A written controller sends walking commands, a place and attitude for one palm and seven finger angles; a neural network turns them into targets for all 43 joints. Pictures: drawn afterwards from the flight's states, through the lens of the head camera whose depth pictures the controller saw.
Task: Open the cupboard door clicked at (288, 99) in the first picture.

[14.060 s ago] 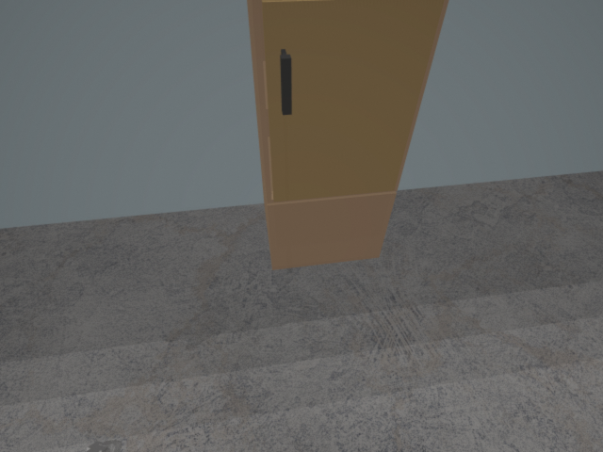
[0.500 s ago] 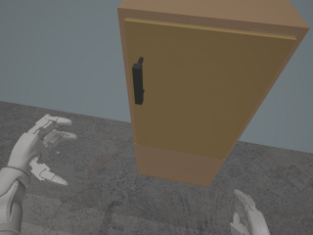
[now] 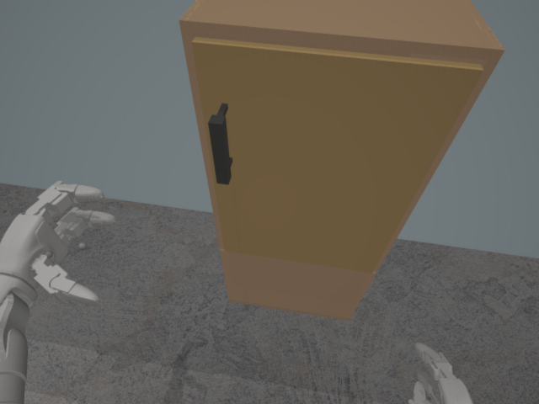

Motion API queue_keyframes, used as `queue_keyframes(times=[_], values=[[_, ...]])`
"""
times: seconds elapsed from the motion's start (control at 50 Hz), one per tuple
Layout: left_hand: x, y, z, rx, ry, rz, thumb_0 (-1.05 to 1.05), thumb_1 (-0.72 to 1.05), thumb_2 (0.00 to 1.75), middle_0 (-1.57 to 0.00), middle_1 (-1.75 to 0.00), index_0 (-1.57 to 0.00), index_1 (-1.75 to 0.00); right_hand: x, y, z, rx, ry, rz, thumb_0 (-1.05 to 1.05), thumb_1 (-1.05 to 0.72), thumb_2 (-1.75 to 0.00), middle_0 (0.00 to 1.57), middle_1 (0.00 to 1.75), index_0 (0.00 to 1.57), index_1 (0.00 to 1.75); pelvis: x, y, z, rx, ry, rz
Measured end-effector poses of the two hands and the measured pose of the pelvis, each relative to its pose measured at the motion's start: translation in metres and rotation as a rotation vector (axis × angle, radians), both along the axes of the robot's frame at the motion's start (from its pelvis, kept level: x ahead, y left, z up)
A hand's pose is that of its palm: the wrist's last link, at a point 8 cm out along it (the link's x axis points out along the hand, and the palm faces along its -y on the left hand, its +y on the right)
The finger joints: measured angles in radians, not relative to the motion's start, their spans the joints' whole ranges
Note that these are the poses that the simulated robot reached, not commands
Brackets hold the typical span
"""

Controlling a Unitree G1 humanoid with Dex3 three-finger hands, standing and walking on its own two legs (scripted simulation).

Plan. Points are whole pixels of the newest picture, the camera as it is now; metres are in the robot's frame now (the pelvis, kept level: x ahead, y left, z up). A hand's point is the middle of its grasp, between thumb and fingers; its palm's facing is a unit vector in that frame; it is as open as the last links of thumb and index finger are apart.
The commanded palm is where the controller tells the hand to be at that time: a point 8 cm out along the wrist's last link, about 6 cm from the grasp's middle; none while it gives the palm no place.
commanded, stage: raise the hand with hooked fingers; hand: left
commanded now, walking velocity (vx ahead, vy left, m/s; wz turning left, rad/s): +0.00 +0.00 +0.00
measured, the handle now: (223, 144) +0.53 +0.12 +0.09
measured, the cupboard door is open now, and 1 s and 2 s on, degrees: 0 0 0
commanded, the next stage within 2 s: move the hooked fingers beside the handle in 0.18 s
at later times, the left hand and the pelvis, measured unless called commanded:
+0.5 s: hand (97, 239) +0.30 +0.26 +0.10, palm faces -0.06 -1.00 -0.02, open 14.0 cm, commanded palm +0.28 +0.31 +0.10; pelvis -0.01 -0.01 +0.00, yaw +1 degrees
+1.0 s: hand (134, 200) +0.37 +0.24 +0.10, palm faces -0.10 -0.99 -0.01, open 14.0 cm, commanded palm +0.35 +0.28 +0.10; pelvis +0.00 +0.00 +0.00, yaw +0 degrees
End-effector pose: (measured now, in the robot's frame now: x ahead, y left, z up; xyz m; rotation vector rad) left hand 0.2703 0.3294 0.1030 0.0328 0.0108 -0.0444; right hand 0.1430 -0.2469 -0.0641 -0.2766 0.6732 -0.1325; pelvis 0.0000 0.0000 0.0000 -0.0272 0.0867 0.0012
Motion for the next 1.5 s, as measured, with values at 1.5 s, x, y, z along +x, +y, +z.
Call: queue_keyframes(times=[1.5], values=[[0.161,-0.064,-0.008,-0.027,0.024,-0.078,-0.01,-0.50,0.30,-0.30,-1.20,-0.30,-1.20,-0.089,-0.017,-0.040,-0.013,0.388,-0.155,0.01,-0.90,-0.90,0.21,0.30,0.20,0.29,0.002,0.001,-0.009,0.002,0.131,-0.014]])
